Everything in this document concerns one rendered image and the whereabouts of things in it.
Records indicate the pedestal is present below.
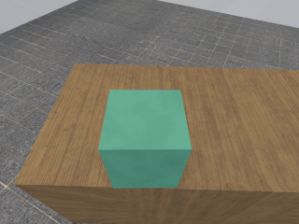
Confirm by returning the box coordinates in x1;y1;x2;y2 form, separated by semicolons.
14;63;299;224

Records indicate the carton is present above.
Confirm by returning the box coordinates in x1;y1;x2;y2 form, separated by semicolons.
98;90;192;189

